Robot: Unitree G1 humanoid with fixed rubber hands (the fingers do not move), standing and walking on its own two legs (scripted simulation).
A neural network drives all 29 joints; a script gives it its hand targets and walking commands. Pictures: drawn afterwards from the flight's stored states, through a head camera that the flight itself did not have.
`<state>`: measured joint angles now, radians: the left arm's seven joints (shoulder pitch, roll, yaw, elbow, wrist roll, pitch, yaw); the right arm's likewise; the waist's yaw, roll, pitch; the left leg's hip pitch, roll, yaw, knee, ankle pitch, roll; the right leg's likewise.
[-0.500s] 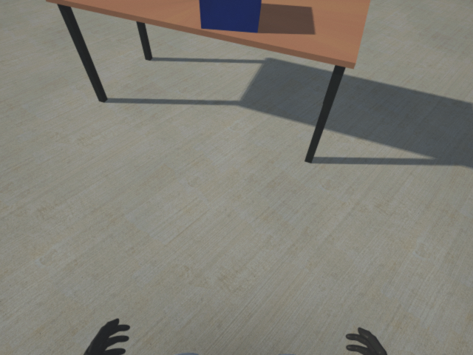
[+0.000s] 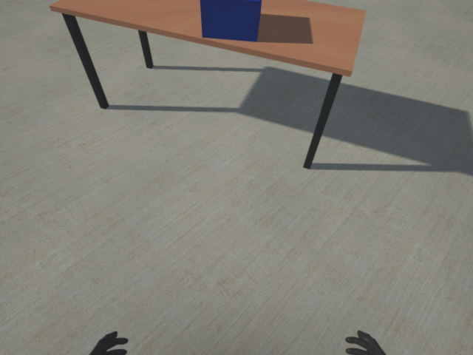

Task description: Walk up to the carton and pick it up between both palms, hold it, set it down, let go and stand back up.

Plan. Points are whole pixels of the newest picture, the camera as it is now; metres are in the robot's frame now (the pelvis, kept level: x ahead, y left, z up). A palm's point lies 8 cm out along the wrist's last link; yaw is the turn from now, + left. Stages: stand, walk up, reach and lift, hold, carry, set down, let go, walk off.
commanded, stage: stand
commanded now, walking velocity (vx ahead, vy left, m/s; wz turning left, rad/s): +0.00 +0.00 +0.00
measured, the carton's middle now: (233, 7) +1.50 +0.04 -0.04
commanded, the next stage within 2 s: none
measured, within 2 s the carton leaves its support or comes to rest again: neither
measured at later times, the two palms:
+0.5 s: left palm out of the picture +0.11 +0.25 -0.10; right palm out of the picture +0.11 -0.24 -0.10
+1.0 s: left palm out of the picture +0.10 +0.25 -0.10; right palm out of the picture +0.08 -0.25 -0.10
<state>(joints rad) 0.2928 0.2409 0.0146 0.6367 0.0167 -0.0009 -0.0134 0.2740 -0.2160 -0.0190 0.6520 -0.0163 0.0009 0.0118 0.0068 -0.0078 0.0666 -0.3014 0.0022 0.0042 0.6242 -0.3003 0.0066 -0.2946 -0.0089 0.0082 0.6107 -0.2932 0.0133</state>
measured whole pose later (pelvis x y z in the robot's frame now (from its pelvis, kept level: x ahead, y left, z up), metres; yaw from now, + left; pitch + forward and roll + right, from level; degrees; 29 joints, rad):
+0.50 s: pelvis +0.01 +0.00 +0.00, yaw -1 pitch -1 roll +0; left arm 0.30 0.25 0.01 0.66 0.01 0.00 -0.01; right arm 0.28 -0.22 -0.02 0.67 -0.01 0.01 0.01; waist 0.01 0.00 0.05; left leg -0.28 0.00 0.02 0.61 -0.31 0.01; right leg -0.29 -0.01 0.02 0.60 -0.30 0.02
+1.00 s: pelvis +0.00 +0.00 +0.00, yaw -1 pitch -2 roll +0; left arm 0.30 0.25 0.01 0.67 0.01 0.01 -0.01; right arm 0.30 -0.23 -0.01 0.69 -0.01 0.01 0.01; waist 0.00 -0.01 0.05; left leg -0.27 0.01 0.03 0.59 -0.29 0.01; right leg -0.27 0.00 0.03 0.58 -0.28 0.02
